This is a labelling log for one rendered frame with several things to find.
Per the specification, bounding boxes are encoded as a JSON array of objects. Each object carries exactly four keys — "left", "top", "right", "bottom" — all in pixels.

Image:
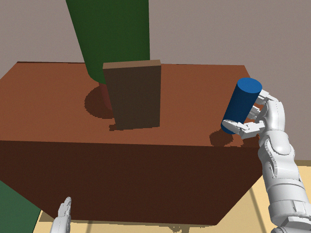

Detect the right robot hand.
[{"left": 222, "top": 90, "right": 285, "bottom": 139}]

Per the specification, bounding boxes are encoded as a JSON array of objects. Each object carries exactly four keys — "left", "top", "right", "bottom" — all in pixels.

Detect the left robot hand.
[{"left": 50, "top": 197, "right": 71, "bottom": 233}]

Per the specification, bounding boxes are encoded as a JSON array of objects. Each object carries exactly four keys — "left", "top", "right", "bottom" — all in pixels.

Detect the potted plant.
[{"left": 66, "top": 0, "right": 150, "bottom": 110}]

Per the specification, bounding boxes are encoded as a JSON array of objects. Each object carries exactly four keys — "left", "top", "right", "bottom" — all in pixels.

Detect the right robot arm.
[{"left": 258, "top": 130, "right": 311, "bottom": 233}]

